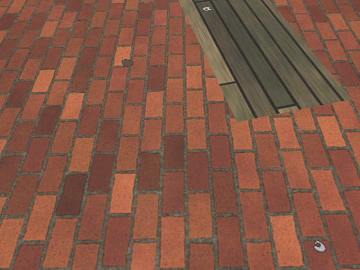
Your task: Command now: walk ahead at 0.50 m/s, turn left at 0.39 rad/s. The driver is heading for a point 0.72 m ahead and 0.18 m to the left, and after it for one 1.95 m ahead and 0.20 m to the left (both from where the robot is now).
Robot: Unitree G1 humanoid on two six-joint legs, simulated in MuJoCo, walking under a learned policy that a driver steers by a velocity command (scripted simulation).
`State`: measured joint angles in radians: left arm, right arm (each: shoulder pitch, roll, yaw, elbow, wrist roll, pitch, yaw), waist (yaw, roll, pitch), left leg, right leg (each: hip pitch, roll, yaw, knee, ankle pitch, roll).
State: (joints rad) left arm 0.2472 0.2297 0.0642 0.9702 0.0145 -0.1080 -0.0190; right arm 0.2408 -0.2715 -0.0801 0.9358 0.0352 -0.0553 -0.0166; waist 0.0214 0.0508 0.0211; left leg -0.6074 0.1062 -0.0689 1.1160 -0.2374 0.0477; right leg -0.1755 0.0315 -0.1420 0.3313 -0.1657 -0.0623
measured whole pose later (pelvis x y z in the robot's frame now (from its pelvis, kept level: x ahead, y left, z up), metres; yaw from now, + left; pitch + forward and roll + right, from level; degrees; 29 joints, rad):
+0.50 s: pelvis +0.28 +0.08 -0.01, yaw +17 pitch +1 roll +0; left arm 0.15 0.28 0.07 0.86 -0.01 -0.12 0.00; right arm 0.24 -0.26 -0.09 0.80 0.01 -0.06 0.03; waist -0.01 -0.01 0.05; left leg -0.31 -0.10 0.00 0.46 -0.17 0.11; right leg -0.47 -0.09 0.05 1.19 -0.36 0.00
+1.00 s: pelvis +0.57 +0.10 -0.01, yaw +20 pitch +2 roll +0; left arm 0.22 0.27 0.06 0.84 0.00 -0.10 -0.04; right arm 0.28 -0.28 -0.06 0.80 0.00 -0.08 0.00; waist 0.01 0.03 0.02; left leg -0.42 0.01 -0.04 1.15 -0.36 0.04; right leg -0.33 0.07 -0.01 0.45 -0.15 -0.07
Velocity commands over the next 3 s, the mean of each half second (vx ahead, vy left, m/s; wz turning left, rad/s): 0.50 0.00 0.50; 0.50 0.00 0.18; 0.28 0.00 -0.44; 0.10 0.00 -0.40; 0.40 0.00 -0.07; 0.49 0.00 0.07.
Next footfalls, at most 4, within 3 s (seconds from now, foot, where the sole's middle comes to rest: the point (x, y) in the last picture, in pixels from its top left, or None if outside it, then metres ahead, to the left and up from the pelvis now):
0.34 left None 0.34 0.16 -0.78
0.84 right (184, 222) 0.69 0.06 -0.78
1.32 left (123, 186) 0.86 0.32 -0.78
1.74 right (184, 196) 0.81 0.06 -0.78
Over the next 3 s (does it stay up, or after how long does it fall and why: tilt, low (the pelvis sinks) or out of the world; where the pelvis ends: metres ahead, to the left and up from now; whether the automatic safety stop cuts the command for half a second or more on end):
stays up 1.23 0.10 0.00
